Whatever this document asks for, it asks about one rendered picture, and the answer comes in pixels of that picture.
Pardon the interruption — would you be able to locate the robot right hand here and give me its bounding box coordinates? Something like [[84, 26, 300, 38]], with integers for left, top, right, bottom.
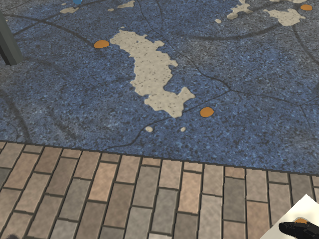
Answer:
[[278, 221, 319, 239]]

